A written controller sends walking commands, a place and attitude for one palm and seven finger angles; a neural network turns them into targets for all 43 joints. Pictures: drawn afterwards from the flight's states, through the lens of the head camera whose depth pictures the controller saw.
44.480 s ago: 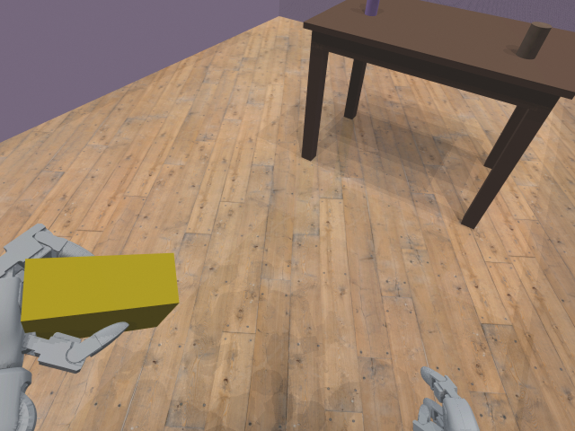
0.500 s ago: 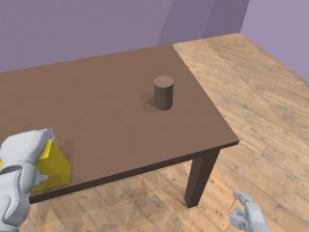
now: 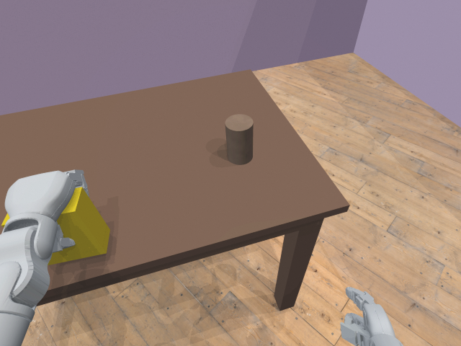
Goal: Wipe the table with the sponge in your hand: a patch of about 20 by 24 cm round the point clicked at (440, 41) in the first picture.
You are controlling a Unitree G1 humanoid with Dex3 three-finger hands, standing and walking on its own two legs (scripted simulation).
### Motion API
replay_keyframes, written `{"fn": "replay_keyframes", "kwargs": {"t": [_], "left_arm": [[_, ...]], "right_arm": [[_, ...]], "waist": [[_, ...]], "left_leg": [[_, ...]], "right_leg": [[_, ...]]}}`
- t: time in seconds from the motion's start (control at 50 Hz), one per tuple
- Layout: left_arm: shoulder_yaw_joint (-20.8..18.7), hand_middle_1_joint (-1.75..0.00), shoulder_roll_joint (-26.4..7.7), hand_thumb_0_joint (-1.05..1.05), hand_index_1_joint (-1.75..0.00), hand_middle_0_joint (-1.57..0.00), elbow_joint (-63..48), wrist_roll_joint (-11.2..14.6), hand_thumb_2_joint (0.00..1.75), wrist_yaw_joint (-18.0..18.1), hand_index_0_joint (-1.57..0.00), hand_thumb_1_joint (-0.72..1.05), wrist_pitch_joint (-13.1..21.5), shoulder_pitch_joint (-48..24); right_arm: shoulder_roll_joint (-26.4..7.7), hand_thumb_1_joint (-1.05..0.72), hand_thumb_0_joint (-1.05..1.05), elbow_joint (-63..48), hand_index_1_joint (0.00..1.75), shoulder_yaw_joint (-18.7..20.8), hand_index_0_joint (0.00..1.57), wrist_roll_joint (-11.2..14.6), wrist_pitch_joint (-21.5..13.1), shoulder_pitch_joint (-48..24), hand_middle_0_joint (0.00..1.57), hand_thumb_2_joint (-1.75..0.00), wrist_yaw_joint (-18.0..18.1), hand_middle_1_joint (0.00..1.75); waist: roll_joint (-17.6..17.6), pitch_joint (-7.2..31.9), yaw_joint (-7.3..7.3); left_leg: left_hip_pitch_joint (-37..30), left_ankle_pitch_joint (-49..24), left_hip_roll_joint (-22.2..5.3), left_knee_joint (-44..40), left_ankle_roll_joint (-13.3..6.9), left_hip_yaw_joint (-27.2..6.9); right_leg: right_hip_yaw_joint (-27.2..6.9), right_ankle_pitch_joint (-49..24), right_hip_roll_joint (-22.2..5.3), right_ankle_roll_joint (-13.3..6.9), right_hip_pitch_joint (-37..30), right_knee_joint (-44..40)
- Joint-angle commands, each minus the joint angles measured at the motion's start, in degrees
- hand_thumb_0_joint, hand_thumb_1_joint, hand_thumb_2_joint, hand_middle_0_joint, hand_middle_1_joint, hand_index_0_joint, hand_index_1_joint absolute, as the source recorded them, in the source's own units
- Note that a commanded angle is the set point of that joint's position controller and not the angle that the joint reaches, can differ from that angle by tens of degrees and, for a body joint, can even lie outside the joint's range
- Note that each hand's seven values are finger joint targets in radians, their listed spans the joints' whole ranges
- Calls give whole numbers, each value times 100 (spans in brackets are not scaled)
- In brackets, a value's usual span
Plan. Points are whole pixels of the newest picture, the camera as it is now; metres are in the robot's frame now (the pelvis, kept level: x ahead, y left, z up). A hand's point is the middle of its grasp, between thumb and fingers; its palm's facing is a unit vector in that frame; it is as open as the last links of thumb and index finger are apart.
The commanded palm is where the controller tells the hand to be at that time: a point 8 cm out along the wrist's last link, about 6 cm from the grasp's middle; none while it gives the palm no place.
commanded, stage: lift the sponge slowly off the table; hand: left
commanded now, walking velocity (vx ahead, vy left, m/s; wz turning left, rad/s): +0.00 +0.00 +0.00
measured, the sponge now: (69, 234) +0.26 +0.34 +0.05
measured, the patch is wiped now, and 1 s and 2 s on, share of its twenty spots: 0.95 0.95 0.95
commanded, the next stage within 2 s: bring the sponge back beside the body in 0.90 s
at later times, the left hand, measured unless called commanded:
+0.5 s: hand (45, 201) +0.27 +0.34 +0.14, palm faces +0.02 +0.00 -1.00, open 9.7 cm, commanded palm +0.23 +0.34 +0.20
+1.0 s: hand (35, 196) +0.26 +0.34 +0.16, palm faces +0.03 -0.01 -1.00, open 9.7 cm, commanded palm +0.22 +0.34 +0.22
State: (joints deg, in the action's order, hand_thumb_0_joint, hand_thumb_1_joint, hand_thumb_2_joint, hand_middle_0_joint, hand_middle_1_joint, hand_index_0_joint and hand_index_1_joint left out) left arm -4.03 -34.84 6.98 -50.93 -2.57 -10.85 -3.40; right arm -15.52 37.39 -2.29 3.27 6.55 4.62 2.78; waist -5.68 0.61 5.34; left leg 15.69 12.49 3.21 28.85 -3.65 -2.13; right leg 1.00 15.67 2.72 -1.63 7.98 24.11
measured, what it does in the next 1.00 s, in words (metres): stands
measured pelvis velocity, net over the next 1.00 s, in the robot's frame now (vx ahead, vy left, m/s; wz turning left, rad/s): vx -0.01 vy -0.01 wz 0.01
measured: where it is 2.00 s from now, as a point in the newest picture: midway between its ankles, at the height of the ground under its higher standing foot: outside the picture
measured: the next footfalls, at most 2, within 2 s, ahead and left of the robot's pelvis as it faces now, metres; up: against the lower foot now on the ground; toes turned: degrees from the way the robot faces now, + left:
none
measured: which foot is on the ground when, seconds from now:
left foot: down 0.00-1.00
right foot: down 0.00-1.00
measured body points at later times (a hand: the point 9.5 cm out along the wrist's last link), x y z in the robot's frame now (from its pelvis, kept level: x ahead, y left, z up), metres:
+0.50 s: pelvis +0.00 -0.01 +0.00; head +0.00 -0.04 +0.45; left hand +0.26 +0.34 +0.19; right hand +0.24 -0.22 -0.09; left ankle +0.03 +0.08 -0.74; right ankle -0.03 -0.11 -0.74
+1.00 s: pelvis -0.01 -0.01 +0.00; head -0.02 -0.04 +0.45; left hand +0.25 +0.34 +0.21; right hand +0.23 -0.21 -0.09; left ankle +0.03 +0.08 -0.74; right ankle -0.03 -0.11 -0.74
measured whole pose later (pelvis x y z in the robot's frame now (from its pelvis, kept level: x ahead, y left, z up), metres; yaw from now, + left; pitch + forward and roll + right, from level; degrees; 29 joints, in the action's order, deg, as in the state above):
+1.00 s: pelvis -0.01 -0.01 +0.00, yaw +1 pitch -3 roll -1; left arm -5.6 -39.3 2.8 -48.2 -9.4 -13.3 -7.9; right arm -15.8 36.8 -3.4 3.8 6.5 2.5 2.7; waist -6.7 -0.5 6.5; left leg 13.2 10.4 3.2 26.3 -3.1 -2.8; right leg 1.5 14.1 2.8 -2.0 5.6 22.2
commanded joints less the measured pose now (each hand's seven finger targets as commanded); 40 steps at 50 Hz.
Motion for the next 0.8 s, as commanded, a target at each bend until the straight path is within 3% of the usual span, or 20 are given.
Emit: {"fn": "replay_keyframes", "kwargs": {"t": [0.0,0.06,0.16,0.24,0.26,0.28,0.3,0.34,0.36,0.4,0.44,0.48,0.5,0.56,0.6,0.62,0.66,0.68,0.7,0.78], "left_arm": [[-1217,-160,-1899,0,-160,-120,-1353,-26,130,272,-120,10,-47,-1229],[-1041,-160,-1781,0,-160,-120,-1198,25,130,223,-120,10,-144,-1385],[-947,-160,-1839,0,-160,-120,-1379,22,130,100,-120,10,-118,-1720],[-1081,-160,-2086,0,-160,-120,-1290,-32,130,33,-120,10,-45,-2015],[-1004,-160,-1995,0,-160,-120,-1376,-14,130,7,-120,10,-7,-2031],[-1137,-160,-2124,0,-160,-120,-1318,-1,130,5,-120,10,5,-1909],[-1286,-160,-2274,0,-160,-120,-1495,13,130,-2,-120,10,27,-1929],[-1250,-160,-2229,0,-160,-120,-1255,-6,130,-12,-120,10,-13,-1943],[-1126,-160,-2098,0,-160,-120,-1263,20,130,-41,-120,10,-33,-1995],[-1285,-160,-2268,0,-160,-120,-1237,42,130,-85,-120,10,-86,-2001],[-1112,-160,-2119,0,-160,-120,-1103,33,130,-146,-120,10,-166,-1979],[-1092,-160,-2105,0,-160,-120,-1296,85,130,-212,-120,10,-187,-1875],[-1323,-160,-2292,0,-160,-120,-1429,114,130,-237,-120,10,-191,-1704],[-1297,-160,-2317,0,-160,-120,-1304,133,130,-363,-120,10,-218,-1642],[-1329,-160,-2367,0,-160,-120,-1630,173,130,-413,-120,10,-172,-1832],[-1342,-160,-2414,0,-160,-120,-1437,144,130,-412,-120,10,-173,-1922],[-1208,-160,-2296,0,-160,-120,-1494,171,130,-441,-120,10,-102,-2069],[-1326,-160,-2430,0,-160,-120,-1520,166,130,-434,-120,10,-78,-2034],[-1299,-160,-2419,0,-160,-120,-1711,145,130,-440,-120,10,-62,-2209],[-1243,-160,-2390,0,-160,-120,-1748,130,130,-382,-120,10,-18,-2353]], "right_arm": [[-703,-90,0,-1019,30,251,20,6,-303,-1134,20,-90,-2,30],[-735,-90,0,-943,30,263,20,26,-289,-1084,20,-90,19,30],[-743,-90,0,-926,30,257,20,32,-356,-1099,20,-90,78,30],[-744,-90,0,-856,30,231,20,32,-388,-1090,20,-90,135,30],[-732,-90,0,-882,30,240,20,29,-382,-1094,20,-90,139,30],[-736,-90,0,-882,30,247,20,22,-382,-1085,20,-90,140,30],[-725,-90,0,-954,30,208,20,36,-412,-1196,20,-90,127,30],[-722,-90,0,-863,30,215,20,15,-373,-1121,20,-90,130,30],[-720,-90,0,-882,30,207,20,22,-352,-1122,20,-90,116,30],[-726,-90,0,-927,30,181,20,40,-351,-1244,20,-90,97,30],[-732,-90,0,-902,30,182,20,36,-308,-1176,20,-90,75,30],[-736,-90,0,-977,30,200,20,26,-300,-1211,20,-90,56,30],[-725,-90,0,-1048,30,185,20,40,-329,-1287,20,-90,35,30],[-752,-90,0,-995,30,177,20,22,-260,-1210,20,-90,38,30],[-714,-90,0,-1112,30,141,20,50,-299,-1346,20,-90,45,30],[-730,-90,0,-1042,30,148,20,37,-304,-1251,20,-90,66,30],[-718,-90,0,-1034,30,150,20,44,-306,-1225,20,-90,80,30],[-732,-90,0,-1022,30,168,20,43,-305,-1215,20,-90,93,30],[-702,-90,0,-1086,30,126,20,63,-357,-1344,20,-90,90,30],[-708,-90,0,-1000,30,180,20,36,-364,-1202,20,-90,96,30]], "waist": [[-232,1335,169],[-59,1080,63],[-58,1215,-3],[-24,1196,-33],[-21,1284,-26],[-21,1303,23],[-245,1405,67],[-92,1315,45],[-106,1220,22],[-230,1170,58],[-115,1168,56],[-147,1323,90],[-223,1440,139],[130,1283,92],[-61,1326,85],[78,1240,78],[-67,1163,45],[-63,1165,71],[-338,1202,56],[-289,1322,62]], "left_leg": [[-920,-1326,-117,-390,61,-285],[-873,-1144,-124,-408,48,-244],[-1046,-1174,-99,-390,14,-230],[-1086,-1164,-72,-372,8,-218],[-1137,-1198,-61,-372,2,-213],[-1132,-1242,-55,-363,1,-210],[-1166,-1282,-47,-385,13,-238],[-1134,-1379,-42,-340,19,-185],[-1092,-1377,-49,-375,35,-190],[-1076,-1304,-44,-401,41,-206],[-1038,-1411,-57,-405,51,-191],[-1087,-1491,-54,-393,37,-185],[-1120,-1520,-49,-385,38,-206],[-1031,-1559,-36,-312,15,-151],[-1082,-1451,-43,-355,13,-190],[-1049,-1459,-34,-325,9,-170],[-1106,-1407,-42,-380,8,-185],[-1125,-1374,-43,-384,3,-203],[-1176,-1327,-53,-422,20,-232],[-1285,-1418,-77,-448,40,-268]], "right_leg": [[-66,-1224,109,-329,-122,-331],[-11,-1080,88,-284,57,-402],[-37,-1153,70,-268,26,-450],[-78,-1167,72,-276,19,-493],[-69,-1217,62,-261,-19,-500],[-82,-1273,56,-267,-76,-489],[-183,-1332,68,-313,-195,-487],[-105,-1430,43,-287,-149,-480],[-65,-1436,42,-276,-120,-492],[-177,-1382,66,-310,-136,-535],[-56,-1449,36,-288,-147,-488],[-60,-1572,14,-270,-251,-458],[-153,-1624,33,-302,-368,-442],[-72,-1796,-8,-241,-307,-438],[-158,-1641,21,-266,-293,-455],[-78,-1612,-2,-251,-225,-444],[-34,-1493,3,-245,-135,-504],[-41,-1414,10,-244,-124,-516],[-128,-1332,43,-291,-115,-530],[-55,-1306,29,-285,-135,-533]]}}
